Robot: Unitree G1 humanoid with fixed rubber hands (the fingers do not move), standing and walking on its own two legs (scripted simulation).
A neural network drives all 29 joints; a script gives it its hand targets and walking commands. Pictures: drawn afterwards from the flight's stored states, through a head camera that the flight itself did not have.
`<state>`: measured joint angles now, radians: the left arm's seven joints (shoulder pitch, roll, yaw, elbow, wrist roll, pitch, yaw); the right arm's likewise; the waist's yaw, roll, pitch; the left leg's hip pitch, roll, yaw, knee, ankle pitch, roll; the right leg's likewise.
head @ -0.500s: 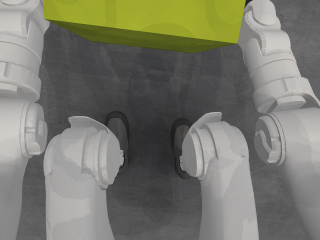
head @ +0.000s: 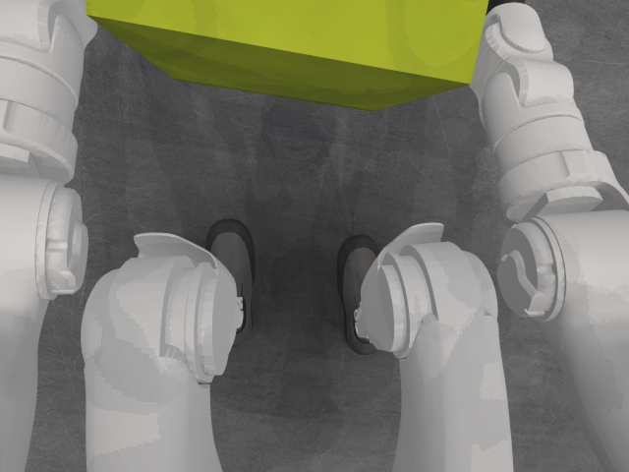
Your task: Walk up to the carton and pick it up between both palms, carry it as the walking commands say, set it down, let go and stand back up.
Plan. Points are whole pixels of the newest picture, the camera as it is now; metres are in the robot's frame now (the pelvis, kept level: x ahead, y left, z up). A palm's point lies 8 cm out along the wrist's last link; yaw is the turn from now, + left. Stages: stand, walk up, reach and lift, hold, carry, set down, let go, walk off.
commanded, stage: reach and lift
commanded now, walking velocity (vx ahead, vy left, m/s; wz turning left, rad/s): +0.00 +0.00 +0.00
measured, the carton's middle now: out of the picture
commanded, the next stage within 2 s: none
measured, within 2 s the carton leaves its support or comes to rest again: leaves its support in 0.22 s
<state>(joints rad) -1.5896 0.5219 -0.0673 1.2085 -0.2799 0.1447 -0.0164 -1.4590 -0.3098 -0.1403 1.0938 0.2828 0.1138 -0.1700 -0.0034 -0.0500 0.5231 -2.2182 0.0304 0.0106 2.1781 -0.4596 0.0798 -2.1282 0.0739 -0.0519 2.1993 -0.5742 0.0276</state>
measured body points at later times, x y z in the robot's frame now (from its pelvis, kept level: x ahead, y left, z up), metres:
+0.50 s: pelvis +0.01 -0.01 +0.03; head +0.36 +0.03 +0.30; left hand +0.58 +0.22 -0.11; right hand +0.56 -0.16 -0.11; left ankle +0.15 +0.10 -0.33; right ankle +0.13 -0.12 -0.33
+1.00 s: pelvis +0.00 +0.00 +0.07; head +0.35 +0.07 +0.33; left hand +0.56 +0.25 -0.06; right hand +0.56 -0.13 -0.05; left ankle +0.15 +0.10 -0.33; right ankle +0.13 -0.12 -0.33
